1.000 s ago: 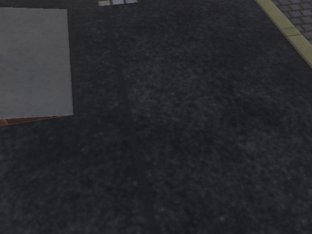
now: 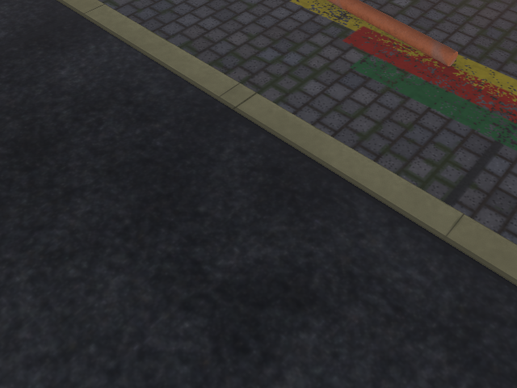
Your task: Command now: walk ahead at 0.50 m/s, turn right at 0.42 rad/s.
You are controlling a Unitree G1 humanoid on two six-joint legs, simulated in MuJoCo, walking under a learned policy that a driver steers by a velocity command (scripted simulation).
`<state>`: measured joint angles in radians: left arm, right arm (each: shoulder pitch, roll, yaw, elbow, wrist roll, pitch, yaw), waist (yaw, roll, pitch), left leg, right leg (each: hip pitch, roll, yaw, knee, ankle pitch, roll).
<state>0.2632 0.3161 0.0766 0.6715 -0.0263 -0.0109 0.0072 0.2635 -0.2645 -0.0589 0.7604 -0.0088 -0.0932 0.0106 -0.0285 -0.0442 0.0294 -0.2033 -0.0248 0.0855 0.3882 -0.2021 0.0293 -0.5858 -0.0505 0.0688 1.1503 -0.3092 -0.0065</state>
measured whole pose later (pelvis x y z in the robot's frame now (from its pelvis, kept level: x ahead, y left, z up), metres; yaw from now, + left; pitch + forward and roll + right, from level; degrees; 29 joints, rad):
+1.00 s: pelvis +0.52 +0.06 +0.00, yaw +26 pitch +2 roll -1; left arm 0.12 0.31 0.06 0.73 0.01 -0.10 0.00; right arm 0.30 -0.28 -0.06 0.70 0.01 -0.04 0.02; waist -0.04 -0.02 0.05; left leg -0.25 -0.10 -0.05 0.40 -0.17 0.10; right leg -0.60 -0.10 0.07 1.03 -0.28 0.04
